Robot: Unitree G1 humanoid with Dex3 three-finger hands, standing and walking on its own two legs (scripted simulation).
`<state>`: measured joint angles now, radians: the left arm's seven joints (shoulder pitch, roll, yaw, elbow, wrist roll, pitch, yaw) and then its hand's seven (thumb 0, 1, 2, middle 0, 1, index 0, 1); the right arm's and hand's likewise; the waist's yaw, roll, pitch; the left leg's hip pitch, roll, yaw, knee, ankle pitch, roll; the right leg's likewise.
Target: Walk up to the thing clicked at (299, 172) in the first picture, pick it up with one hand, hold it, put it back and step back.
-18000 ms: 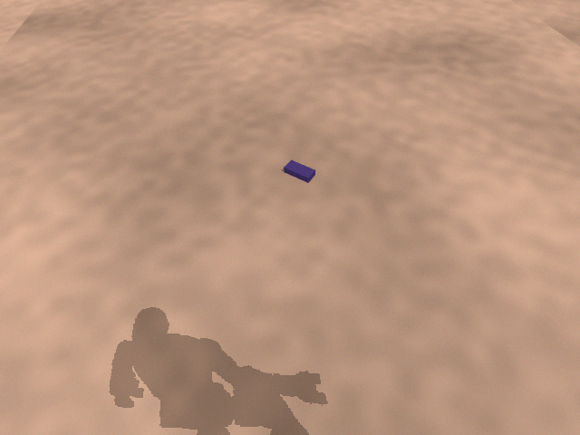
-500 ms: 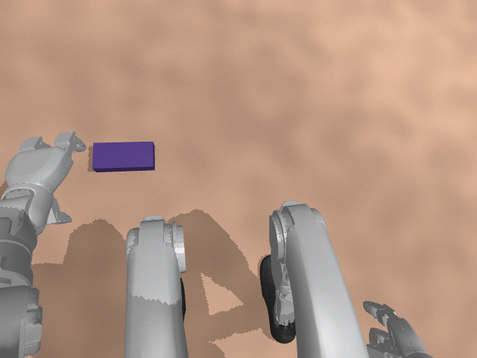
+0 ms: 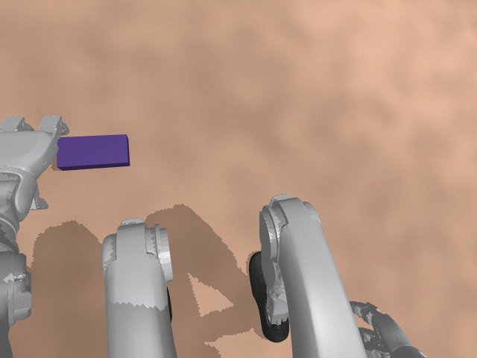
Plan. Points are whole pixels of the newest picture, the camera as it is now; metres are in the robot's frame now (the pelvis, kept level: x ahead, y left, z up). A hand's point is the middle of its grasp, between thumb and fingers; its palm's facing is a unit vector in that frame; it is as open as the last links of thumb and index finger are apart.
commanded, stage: rise first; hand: left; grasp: from above
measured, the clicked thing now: (94, 152) +0.51 +0.25 -0.33
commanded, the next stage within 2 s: none
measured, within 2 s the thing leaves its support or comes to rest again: neither
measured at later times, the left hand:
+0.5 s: hand (52, 164) +0.45 +0.29 -0.20, palm faces -0.47 -0.03 -0.88, open 14.1 cm
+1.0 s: hand (56, 162) +0.45 +0.29 -0.21, palm faces -0.47 -0.04 -0.88, open 14.0 cm
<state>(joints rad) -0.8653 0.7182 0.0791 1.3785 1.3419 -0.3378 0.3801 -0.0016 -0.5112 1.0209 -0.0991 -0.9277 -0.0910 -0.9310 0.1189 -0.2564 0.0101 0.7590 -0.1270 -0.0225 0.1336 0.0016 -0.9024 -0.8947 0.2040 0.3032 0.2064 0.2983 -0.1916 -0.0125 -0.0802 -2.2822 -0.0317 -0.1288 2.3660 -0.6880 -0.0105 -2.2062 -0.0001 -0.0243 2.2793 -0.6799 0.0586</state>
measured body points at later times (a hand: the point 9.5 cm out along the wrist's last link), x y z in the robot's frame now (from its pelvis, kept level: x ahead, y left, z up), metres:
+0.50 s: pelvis +0.01 -0.01 -0.02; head +0.25 +0.06 +0.35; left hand +0.47 +0.29 -0.15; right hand +0.07 -0.28 -0.13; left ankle +0.08 +0.12 -0.31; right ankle +0.10 -0.14 -0.31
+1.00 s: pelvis +0.01 +0.00 -0.02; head +0.25 +0.07 +0.34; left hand +0.47 +0.29 -0.16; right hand +0.06 -0.28 -0.12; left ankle +0.08 +0.12 -0.31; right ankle +0.10 -0.14 -0.31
